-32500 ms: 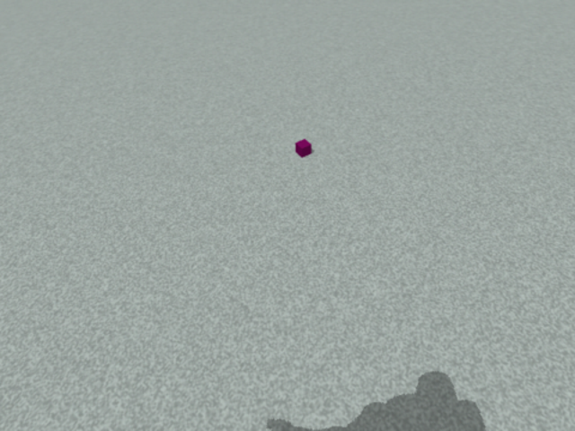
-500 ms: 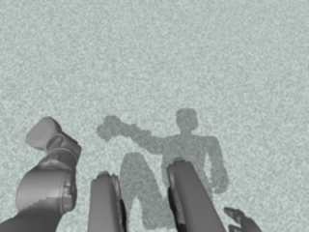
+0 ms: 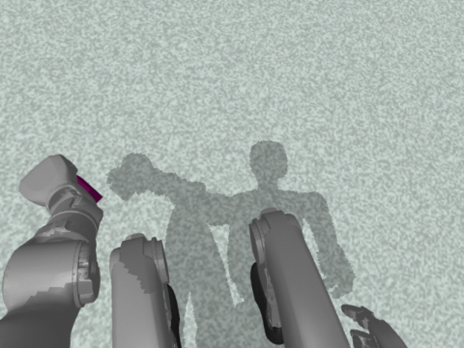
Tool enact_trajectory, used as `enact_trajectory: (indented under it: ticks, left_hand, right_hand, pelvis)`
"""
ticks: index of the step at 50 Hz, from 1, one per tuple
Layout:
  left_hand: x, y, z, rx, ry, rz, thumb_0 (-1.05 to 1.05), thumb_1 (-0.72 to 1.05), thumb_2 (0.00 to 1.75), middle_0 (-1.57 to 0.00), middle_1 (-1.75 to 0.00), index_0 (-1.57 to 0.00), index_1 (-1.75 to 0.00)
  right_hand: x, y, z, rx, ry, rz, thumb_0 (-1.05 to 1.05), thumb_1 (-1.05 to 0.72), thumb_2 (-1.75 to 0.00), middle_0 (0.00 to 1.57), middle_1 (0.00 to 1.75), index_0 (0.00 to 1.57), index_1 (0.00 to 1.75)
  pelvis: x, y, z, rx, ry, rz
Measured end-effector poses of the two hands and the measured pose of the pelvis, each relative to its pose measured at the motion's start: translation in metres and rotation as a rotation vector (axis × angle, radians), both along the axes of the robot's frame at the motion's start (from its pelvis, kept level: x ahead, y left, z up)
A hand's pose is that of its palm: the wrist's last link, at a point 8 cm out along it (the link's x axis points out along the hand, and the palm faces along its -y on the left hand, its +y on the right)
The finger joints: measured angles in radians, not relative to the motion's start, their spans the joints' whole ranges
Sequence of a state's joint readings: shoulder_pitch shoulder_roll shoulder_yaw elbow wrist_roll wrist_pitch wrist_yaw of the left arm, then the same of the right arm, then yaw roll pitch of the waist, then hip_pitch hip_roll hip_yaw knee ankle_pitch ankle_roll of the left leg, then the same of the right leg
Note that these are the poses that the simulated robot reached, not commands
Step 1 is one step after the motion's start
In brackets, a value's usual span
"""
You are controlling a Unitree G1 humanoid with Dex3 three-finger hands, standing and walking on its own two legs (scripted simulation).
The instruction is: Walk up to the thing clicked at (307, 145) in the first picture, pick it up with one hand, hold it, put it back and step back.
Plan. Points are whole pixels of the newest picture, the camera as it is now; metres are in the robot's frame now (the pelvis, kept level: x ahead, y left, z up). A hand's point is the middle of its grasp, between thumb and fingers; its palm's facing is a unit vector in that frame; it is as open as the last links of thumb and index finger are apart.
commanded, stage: crouch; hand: left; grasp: from above
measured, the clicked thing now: (74, 195) +0.43 +0.27 -0.19
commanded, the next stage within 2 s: lower in 0.46 s
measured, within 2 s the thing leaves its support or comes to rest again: neither
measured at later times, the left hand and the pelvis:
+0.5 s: hand (79, 196) +0.43 +0.26 -0.21, palm faces -0.32 -0.29 -0.90, open 9.1 cm; pelvis -0.01 +0.00 -0.06, yaw -1 degrees
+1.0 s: hand (91, 201) +0.43 +0.26 -0.28, palm faces -0.34 -0.29 -0.89, open 9.1 cm; pelvis +0.00 +0.00 -0.08, yaw -3 degrees
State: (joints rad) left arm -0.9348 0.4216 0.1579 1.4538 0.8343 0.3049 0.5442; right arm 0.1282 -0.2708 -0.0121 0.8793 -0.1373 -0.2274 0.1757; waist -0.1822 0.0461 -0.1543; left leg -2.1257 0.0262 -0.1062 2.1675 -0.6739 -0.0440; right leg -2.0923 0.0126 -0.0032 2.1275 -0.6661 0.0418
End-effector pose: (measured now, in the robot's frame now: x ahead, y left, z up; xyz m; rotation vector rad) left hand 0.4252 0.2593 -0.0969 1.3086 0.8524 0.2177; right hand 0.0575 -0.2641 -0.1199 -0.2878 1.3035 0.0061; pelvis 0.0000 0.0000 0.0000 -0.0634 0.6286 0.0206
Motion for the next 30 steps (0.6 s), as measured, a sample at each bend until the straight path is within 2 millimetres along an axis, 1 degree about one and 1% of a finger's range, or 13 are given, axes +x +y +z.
enact_trajectory:
  ticks: [6, 19, 24, 30]
  left_hand:
    - [0.002, 0.0, -0.012, 0.012, 0.005, 0.015, 0.01, 0.12, 0.37, -0.82, -0.4, -0.81, -0.42]
    - [0.007, 0.004, -0.047, -0.003, 0.001, 0.015, 0.01, 0.12, 0.36, -0.83, -0.39, -0.83, -0.4]
    - [0.008, 0.007, -0.057, 0.0, 0.006, 0.006, 0.01, 0.12, 0.34, -0.84, -0.38, -0.83, -0.39]
    - [0.011, 0.008, -0.066, 0.002, 0.009, 0.0, 0.01, 0.11, 0.34, -0.86, -0.36, -0.85, -0.38]
  right_hand:
    - [-0.01, -0.001, -0.013, 0.005, 0.011, 0.007, 0.01, -0.92, -0.91, 0.2, 0.3, 0.2, 0.3]
    - [-0.042, 0.0, -0.044, 0.034, 0.082, 0.014, 0.01, -0.92, -0.91, 0.2, 0.3, 0.2, 0.3]
    - [-0.047, 0.005, -0.052, 0.051, 0.102, 0.011, 0.01, -0.92, -0.91, 0.2, 0.3, 0.2, 0.3]
    - [-0.048, 0.008, -0.057, 0.07, 0.118, 0.019, 0.01, -0.92, -0.91, 0.2, 0.3, 0.2, 0.3]
  pelvis:
    - [-0.003, -0.001, -0.015, 0.001, -0.004, -0.002]
    - [-0.007, 0.001, -0.05, -0.005, -0.028, -0.01]
    - [-0.006, 0.002, -0.058, -0.008, -0.03, -0.01]
    - [-0.003, 0.002, -0.063, -0.011, -0.028, -0.01]
